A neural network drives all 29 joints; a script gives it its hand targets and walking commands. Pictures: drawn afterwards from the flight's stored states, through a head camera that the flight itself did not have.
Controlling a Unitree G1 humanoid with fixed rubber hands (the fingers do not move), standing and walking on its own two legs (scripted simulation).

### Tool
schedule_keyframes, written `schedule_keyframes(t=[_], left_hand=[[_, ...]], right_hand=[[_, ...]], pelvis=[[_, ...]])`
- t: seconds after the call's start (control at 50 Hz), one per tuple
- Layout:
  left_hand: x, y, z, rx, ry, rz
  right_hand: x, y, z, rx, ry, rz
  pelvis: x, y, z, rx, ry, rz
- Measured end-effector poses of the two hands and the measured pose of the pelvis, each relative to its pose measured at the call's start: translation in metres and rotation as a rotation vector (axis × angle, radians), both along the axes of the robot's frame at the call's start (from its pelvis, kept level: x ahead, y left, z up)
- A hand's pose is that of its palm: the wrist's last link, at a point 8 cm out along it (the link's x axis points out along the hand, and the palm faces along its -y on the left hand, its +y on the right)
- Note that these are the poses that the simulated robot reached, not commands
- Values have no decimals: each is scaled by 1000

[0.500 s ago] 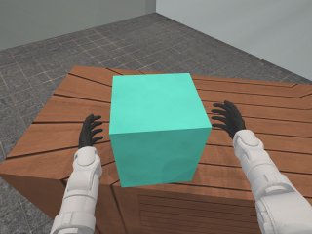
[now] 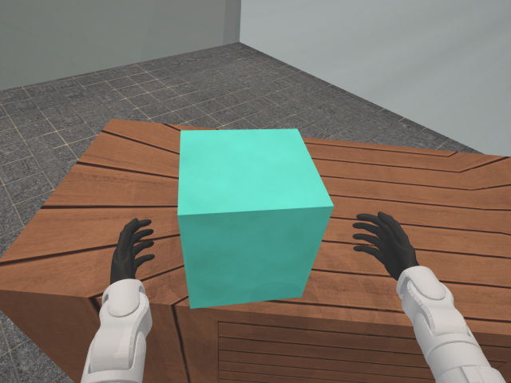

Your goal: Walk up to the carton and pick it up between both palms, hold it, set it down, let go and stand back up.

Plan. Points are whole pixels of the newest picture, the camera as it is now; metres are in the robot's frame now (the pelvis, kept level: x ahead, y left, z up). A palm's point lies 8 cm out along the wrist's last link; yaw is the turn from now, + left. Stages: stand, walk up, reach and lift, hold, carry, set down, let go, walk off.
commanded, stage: set down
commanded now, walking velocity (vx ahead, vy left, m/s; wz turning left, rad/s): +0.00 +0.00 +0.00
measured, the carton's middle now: (244, 218) +0.41 +0.01 +0.06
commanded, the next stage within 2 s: none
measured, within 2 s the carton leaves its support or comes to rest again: neither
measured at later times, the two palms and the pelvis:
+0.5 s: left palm (111, 315) +0.23 +0.19 +0.06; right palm (422, 301) +0.24 -0.25 +0.06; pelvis +0.00 +0.00 +0.00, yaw +0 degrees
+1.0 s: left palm (110, 327) +0.22 +0.19 +0.05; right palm (431, 331) +0.20 -0.25 +0.05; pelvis +0.00 +0.00 +0.00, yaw +0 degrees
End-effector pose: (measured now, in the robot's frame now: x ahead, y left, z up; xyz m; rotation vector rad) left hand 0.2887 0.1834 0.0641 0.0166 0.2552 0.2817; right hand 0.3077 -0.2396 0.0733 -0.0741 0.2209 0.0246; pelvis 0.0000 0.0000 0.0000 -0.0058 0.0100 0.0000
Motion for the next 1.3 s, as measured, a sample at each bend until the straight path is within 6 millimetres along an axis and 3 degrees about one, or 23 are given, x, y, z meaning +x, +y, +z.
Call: schedule_keyframes(t=[0.34, 0.5, 0.62, 0.78, 1.3], left_hand=[[-31, 3, 2, 5, -3, 13], [-59, 7, -8, 12, 36, 26], [-66, 6, 0, 9, 11, 26], [-75, 5, -7, 10, 43, 23], [-70, 19, -37, 34, 147, -44]], right_hand=[[-39, -10, -2, 0, 7, -33], [-67, -13, -9, -8, 29, -45], [-80, -12, -7, -11, 28, -43], [-99, -15, -13, -10, 65, -64], [-106, -7, -38, -36, 190, -80]], pelvis=[[-2, 0, 0, 0, -23, 0], [-2, -1, 0, 1, -40, 1], [-1, -1, 0, 1, -49, 1], [0, -1, 0, 2, -60, 1], [19, 6, 1, 0, -40, 4]])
